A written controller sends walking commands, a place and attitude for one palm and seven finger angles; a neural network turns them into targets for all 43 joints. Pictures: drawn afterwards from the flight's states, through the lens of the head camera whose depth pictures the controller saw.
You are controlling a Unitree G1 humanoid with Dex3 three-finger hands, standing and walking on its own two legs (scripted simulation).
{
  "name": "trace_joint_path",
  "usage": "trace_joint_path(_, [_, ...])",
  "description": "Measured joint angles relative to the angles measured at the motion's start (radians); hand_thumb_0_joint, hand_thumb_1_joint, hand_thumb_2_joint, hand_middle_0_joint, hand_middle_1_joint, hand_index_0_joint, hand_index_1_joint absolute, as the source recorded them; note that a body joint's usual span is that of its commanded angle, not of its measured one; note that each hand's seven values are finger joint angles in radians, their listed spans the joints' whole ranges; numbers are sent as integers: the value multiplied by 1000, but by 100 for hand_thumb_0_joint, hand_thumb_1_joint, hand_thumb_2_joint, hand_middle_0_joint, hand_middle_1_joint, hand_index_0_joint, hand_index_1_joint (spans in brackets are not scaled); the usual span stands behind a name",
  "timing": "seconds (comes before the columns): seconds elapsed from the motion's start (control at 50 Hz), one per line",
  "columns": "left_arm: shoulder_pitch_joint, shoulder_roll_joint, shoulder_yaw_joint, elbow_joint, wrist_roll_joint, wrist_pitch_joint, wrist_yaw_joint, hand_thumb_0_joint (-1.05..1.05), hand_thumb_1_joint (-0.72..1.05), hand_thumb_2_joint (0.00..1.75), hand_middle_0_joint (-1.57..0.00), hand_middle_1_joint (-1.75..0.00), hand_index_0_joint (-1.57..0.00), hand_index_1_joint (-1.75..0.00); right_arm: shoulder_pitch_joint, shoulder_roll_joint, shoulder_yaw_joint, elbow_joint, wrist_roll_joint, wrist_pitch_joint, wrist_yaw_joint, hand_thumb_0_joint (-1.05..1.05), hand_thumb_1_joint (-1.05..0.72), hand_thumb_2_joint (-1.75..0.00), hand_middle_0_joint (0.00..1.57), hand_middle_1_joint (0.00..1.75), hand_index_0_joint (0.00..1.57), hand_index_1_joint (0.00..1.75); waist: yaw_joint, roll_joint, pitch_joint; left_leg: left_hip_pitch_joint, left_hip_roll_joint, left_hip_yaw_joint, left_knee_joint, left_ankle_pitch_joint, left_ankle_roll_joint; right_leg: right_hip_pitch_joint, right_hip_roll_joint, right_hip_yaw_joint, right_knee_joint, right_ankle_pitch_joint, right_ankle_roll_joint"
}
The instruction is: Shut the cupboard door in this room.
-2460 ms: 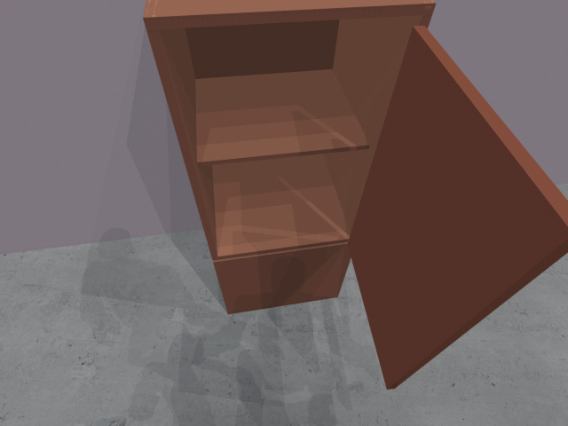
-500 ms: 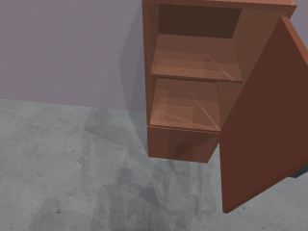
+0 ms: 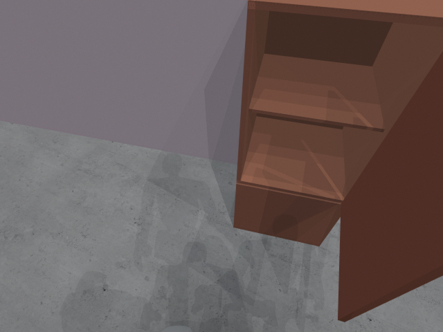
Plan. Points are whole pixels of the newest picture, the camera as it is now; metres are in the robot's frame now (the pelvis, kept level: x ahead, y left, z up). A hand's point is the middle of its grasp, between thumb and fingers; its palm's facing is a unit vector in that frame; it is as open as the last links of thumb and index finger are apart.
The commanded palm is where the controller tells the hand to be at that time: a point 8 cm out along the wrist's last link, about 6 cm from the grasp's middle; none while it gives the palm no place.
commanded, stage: stand and wait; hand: left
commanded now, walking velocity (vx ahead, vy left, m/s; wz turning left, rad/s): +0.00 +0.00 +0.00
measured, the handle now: out of the picture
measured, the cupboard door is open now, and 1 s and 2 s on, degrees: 87 87 87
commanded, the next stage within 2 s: turn or walk to find it in 0.16 s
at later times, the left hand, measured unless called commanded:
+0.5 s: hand out of the picture +0.03 +0.20 -0.16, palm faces +0.15 -0.95 -0.26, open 7.4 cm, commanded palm none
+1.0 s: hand out of the picture -0.01 +0.22 -0.17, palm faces +0.24 -0.94 -0.23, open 7.4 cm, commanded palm none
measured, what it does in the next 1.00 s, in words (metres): steps on the spot: left foot, then right foot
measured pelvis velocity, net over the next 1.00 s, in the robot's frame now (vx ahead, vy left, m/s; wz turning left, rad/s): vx -0.01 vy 0.03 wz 0.20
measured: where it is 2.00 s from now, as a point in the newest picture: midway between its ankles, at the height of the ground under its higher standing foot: outside the picture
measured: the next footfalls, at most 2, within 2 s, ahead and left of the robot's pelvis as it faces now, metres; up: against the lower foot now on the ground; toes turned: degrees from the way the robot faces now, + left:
left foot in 0.08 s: +0.04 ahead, +0.13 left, +0.00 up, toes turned +4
right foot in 0.38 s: +0.01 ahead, -0.09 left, +0.00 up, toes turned -1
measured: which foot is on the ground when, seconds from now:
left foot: up 0.00-0.06, down 0.08-0.40, up 0.42-0.70, down 0.72-1.00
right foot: down 0.00-0.10, up 0.12-0.36, down 0.38-0.74, up 0.76-1.00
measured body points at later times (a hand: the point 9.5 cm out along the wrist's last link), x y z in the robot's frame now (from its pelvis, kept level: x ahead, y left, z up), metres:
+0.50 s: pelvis +0.00 +0.00 +0.00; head +0.03 -0.02 +0.45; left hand +0.02 +0.25 -0.14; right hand +0.06 -0.23 -0.17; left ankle -0.04 +0.13 -0.69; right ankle -0.03 -0.09 -0.74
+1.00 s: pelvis -0.01 +0.03 +0.00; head +0.03 +0.03 +0.45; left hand -0.02 +0.27 -0.15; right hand +0.11 -0.19 -0.15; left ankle -0.02 +0.14 -0.74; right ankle -0.03 -0.10 -0.71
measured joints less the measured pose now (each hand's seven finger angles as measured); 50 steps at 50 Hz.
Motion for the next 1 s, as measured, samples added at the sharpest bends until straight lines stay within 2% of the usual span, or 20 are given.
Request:
trace_joint_path(0.04, [2,7,0,7,-2,5,-2,1,90,90,-21,-30,-20,-30,0,2,4,-8,-1,-9,0,0,-91,-89,19,30,19,30,-2,-5,4,38,7,8,-120,53,0,-4,-3,-8,13,-7,9])
trace_joint_path(0.08, [8,14,1,16,-8,9,-4,1,90,90,-21,-30,-20,-30,9,3,11,-14,-4,-24,1,0,-91,-89,19,30,19,30,-6,-4,2,101,14,15,-281,188,2,-16,-3,-16,54,-30,22])
trace_joint_path(0.1, [11,19,2,20,-13,13,-5,1,90,90,-21,-30,-20,-30,16,6,14,-14,-8,-34,-1,0,-91,-89,19,30,19,30,-7,-6,-3,118,13,16,-316,180,11,-33,-7,-17,91,-50,29])
trace_joint_path(0.16, [3,39,6,36,-21,31,-2,1,90,90,-21,-30,-20,-30,23,38,32,-2,-15,-41,-7,0,-91,-89,19,30,19,30,5,-51,-2,124,-13,41,-312,152,43,-94,-7,60,230,-173,28])
trace_joint_path(0.22, [-9,31,1,50,-20,41,-7,1,90,90,-20,-30,-20,-30,33,54,47,8,-17,-43,-17,0,-91,-89,19,30,20,30,-1,-42,-8,142,-23,40,-365,182,52,-131,10,98,312,-181,28])
trace_joint_path(0.28, [-24,14,-4,47,-24,40,-13,1,90,90,-20,-30,-20,-30,39,54,47,15,-16,-39,-23,0,-91,-89,20,30,20,30,-13,-14,-8,147,-30,25,-407,213,54,-135,20,114,286,-160,33])
trace_joint_path(0.34, [-38,1,-5,29,-26,30,-13,1,90,90,-20,-30,-20,-30,45,43,41,18,-13,-34,-18,0,-92,-89,20,30,20,30,-21,7,-6,135,-37,7,-413,226,48,-105,30,117,169,-81,39])
trace_joint_path(0.36, [-39,0,-5,21,-26,24,-12,1,90,90,-20,-30,-20,-30,49,40,38,19,-10,-32,-16,0,-92,-89,20,30,20,30,-22,9,-8,126,-41,2,-403,223,43,-83,32,114,104,-26,41])
trace_joint_path(0.4, [-43,-11,-5,13,-21,12,-7,1,90,90,-20,-30,-20,-30,55,27,29,23,-3,-26,-10,0,-92,-89,20,30,20,30,-22,34,-9,103,-33,-16,-360,208,34,-55,46,95,44,4,10])
trace_joint_path(0.44, [-37,-17,-8,0,-16,4,-6,1,90,90,-20,-30,-20,-30,61,19,16,23,-3,-12,-6,0,-91,-89,20,30,20,30,-24,44,-18,53,-37,-29,-223,83,23,-48,45,74,40,-9,-10])
trace_joint_path(0.5, [-30,-21,-4,-14,-13,2,-1,1,90,90,-20,-30,-20,-30,57,8,0,22,-5,5,-1,0,-91,-89,20,30,20,30,-21,38,-20,-31,-37,-32,48,18,6,-25,34,50,5,-1,-19])
trace_joint_path(0.56, [-25,-20,-4,-17,-9,-3,0,1,90,90,-21,-30,-20,-30,42,0,-6,15,-4,4,2,0,-91,-89,20,30,20,30,-19,29,-9,-51,-18,-24,123,17,-10,-3,26,35,-23,13,-16])
trace_joint_path(0.66, [-9,-10,-7,-8,-5,-5,-1,1,90,90,-21,-30,-20,-30,11,1,0,1,0,-5,1,0,-91,-89,19,30,19,30,-7,13,6,17,8,-3,-80,43,-16,7,19,20,-24,12,-3])
trace_joint_path(0.7, [-1,-3,-6,3,-8,-1,-1,1,90,90,-21,-30,-20,-30,4,7,7,-4,-1,-15,0,0,-91,-89,19,30,19,30,-3,8,7,69,11,7,-211,113,-14,2,20,13,0,-3,6])
trace_joint_path(0.72, [5,1,-5,9,-11,2,-2,1,90,90,-21,-30,-20,-30,4,10,11,-7,-2,-23,-1,0,-91,-89,19,30,19,30,-2,8,5,103,13,11,-290,182,-11,-3,21,9,22,-16,12])
trace_joint_path(0.74, [9,7,-4,16,-15,6,-2,1,90,90,-21,-30,-20,-30,4,15,15,-6,-5,-32,-2,0,-91,-89,19,30,19,30,-1,1,2,127,11,14,-333,189,14,-14,18,8,53,-34,18])
trace_joint_path(0.8, [12,28,1,42,-23,24,2,1,90,90,-21,-30,-20,-30,1,48,32,0,-10,-43,-7,0,-91,-89,19,30,19,30,17,-46,-1,141,-11,40,-334,165,48,-55,1,62,161,-132,31])
trace_joint_path(0.88, [-6,24,1,58,-21,47,-7,1,90,90,-20,-30,-20,-30,4,66,47,-3,-12,-45,-18,0,-90,-89,19,30,20,30,3,-34,-4,157,-20,30,-390,201,55,-122,10,105,321,-182,41])
trace_joint_path(0.94, [-29,14,2,42,-23,47,-12,1,90,90,-20,-30,-20,-30,4,56,40,-8,-12,-41,-21,0,-92,-89,20,30,20,30,-8,-8,2,150,-24,8,-422,231,56,-152,14,120,344,-173,50])
trace_joint_path(1.0, [-53,7,4,15,-23,41,-13,1,90,90,-20,-30,-20,-30,7,39,32,-12,-14,-34,-15,0,-92,-89,20,30,20,30,-17,13,9,133,-28,-14,-432,251,48,-154,22,126,289,-148,54])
